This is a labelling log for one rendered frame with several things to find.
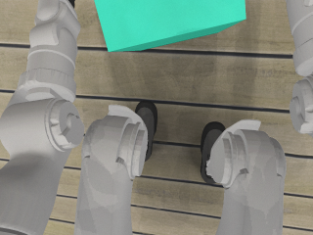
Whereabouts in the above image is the robot right forearm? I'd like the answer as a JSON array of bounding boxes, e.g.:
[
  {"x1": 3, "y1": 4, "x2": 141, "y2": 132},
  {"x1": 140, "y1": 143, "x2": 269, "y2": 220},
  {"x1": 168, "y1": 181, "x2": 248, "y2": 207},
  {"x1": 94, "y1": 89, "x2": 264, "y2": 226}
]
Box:
[{"x1": 286, "y1": 0, "x2": 313, "y2": 77}]

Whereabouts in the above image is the robot left upper arm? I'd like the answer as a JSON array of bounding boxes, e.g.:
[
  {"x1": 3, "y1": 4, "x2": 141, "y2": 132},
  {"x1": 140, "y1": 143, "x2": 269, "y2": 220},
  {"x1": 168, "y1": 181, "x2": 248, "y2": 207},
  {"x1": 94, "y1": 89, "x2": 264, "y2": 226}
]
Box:
[{"x1": 0, "y1": 97, "x2": 85, "y2": 235}]

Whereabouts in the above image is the left robot foot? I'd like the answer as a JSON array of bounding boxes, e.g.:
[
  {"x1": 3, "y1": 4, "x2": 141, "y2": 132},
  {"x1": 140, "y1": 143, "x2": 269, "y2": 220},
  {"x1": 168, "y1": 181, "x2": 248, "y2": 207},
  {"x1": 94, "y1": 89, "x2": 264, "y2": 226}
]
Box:
[{"x1": 135, "y1": 100, "x2": 157, "y2": 161}]

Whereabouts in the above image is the robot left forearm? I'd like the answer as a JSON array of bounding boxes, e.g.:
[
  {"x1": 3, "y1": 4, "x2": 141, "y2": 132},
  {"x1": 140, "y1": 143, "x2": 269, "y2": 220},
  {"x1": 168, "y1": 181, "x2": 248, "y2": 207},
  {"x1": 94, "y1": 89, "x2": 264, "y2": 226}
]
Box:
[{"x1": 0, "y1": 0, "x2": 81, "y2": 140}]

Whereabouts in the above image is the carton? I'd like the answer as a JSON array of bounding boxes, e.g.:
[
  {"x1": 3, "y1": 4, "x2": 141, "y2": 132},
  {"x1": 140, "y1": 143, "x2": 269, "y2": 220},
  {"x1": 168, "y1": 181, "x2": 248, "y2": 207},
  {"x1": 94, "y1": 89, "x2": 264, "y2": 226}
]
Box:
[{"x1": 94, "y1": 0, "x2": 246, "y2": 52}]

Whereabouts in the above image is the robot right upper arm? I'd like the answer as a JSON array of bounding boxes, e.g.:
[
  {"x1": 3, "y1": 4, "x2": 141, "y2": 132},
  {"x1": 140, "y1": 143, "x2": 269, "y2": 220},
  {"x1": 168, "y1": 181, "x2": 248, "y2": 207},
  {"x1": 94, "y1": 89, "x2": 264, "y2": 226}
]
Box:
[{"x1": 289, "y1": 74, "x2": 313, "y2": 138}]

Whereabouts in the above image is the left robot thigh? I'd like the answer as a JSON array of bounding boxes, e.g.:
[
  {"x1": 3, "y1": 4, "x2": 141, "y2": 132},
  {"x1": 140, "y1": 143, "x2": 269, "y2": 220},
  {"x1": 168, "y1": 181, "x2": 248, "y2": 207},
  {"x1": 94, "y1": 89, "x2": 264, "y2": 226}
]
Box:
[{"x1": 73, "y1": 115, "x2": 148, "y2": 235}]

